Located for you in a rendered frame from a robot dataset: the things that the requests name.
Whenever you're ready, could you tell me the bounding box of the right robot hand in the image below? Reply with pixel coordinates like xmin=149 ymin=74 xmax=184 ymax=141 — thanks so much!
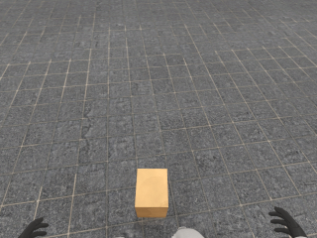
xmin=268 ymin=206 xmax=308 ymax=238

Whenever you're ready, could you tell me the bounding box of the left robot hand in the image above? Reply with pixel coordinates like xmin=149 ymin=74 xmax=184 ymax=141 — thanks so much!
xmin=18 ymin=217 xmax=49 ymax=238

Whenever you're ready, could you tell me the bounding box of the carton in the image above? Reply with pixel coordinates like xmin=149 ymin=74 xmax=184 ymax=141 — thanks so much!
xmin=135 ymin=169 xmax=168 ymax=218

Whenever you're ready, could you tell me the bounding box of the robot right thigh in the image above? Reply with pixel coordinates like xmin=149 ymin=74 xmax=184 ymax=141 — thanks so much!
xmin=171 ymin=228 xmax=204 ymax=238

